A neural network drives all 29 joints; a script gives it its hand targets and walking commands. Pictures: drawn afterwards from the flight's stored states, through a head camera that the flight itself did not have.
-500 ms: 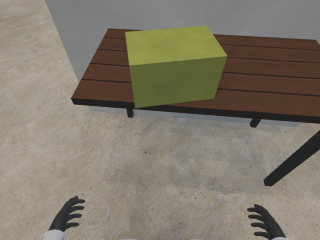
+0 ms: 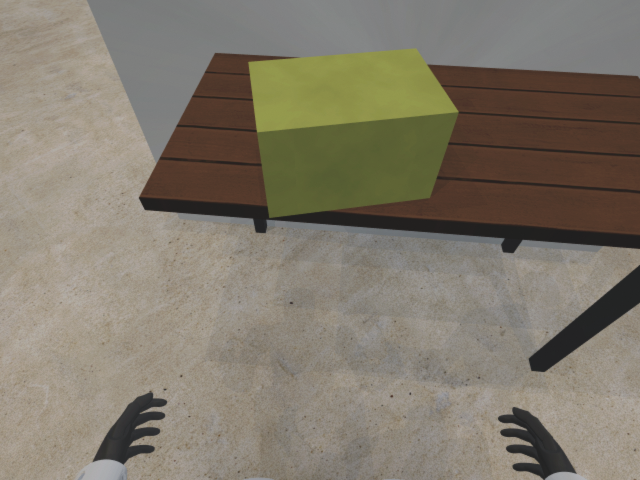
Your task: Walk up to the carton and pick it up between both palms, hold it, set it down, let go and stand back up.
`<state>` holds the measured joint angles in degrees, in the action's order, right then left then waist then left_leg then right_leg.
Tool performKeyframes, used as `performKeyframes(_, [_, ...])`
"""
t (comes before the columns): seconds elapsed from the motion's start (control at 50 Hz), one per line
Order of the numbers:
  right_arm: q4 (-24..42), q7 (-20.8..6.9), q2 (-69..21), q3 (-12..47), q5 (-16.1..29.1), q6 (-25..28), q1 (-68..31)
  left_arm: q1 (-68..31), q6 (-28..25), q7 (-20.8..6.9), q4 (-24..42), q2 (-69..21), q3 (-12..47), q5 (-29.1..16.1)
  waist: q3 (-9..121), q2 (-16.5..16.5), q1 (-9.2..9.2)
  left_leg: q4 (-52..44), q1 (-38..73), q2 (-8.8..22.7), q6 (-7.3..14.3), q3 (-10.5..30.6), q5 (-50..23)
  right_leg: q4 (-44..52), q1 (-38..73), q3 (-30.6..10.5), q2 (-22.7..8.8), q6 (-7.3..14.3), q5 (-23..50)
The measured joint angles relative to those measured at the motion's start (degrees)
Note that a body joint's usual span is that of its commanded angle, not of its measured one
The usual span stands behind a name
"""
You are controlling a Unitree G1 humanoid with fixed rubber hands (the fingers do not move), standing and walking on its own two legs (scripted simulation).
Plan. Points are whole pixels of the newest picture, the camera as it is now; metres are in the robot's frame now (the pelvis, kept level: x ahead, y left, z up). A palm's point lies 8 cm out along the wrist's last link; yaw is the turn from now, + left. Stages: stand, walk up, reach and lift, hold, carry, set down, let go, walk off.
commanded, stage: stand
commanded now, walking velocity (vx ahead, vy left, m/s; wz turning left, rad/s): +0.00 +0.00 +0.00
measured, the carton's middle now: (342, 132) +0.64 -0.02 +0.05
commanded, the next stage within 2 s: walk up in 1.94 s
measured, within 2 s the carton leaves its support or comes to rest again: neither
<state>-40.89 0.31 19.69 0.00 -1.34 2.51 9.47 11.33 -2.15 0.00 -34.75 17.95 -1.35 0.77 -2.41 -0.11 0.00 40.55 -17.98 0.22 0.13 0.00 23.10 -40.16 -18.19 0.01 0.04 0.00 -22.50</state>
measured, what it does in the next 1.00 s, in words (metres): stands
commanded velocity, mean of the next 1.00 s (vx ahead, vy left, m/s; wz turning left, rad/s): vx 0.00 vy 0.00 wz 0.00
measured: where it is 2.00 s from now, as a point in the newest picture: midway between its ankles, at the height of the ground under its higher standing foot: outside the picture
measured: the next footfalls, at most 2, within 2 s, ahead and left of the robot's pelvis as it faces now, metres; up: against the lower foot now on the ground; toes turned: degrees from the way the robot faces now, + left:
none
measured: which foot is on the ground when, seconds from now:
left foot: down 0.00-1.00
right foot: down 0.00-1.00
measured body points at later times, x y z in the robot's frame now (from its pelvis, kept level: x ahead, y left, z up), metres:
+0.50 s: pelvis -0.02 +0.00 +0.00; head +0.00 +0.00 +0.45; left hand +0.14 +0.28 -0.08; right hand +0.14 -0.29 -0.09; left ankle -0.02 +0.12 -0.72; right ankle -0.01 -0.12 -0.72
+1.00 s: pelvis -0.04 +0.00 +0.00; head -0.04 +0.00 +0.45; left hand +0.10 +0.28 -0.09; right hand +0.09 -0.29 -0.10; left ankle -0.02 +0.12 -0.72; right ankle -0.01 -0.12 -0.72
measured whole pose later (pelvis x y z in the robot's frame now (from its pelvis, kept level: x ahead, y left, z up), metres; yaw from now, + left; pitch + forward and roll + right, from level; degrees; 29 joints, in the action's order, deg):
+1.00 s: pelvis -0.04 +0.00 +0.00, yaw +0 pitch -3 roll +0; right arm -48.7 -0.2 20.3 0.0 -1.3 2.6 8.5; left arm 11.3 -2.0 0.0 -41.5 18.6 -1.3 0.8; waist -2.3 -0.4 0.0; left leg 40.3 -18.0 0.2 0.1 0.0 19.7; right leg -40.0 -18.2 0.0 0.0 0.0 -19.2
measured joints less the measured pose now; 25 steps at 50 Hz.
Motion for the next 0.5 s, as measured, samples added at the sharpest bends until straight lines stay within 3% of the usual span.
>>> performKeyframes(0.5, [-2.8,-0.2,0.5,0.0,0.0,0.0,-0.8,0.0,0.2,0.0,-2.4,0.3,0.0,0.0,0.4,-0.2,0.0,0.0,0.0,0.0,0.0,0.0,-1.2,0.0,0.0,0.0,0.0,0.0,1.2])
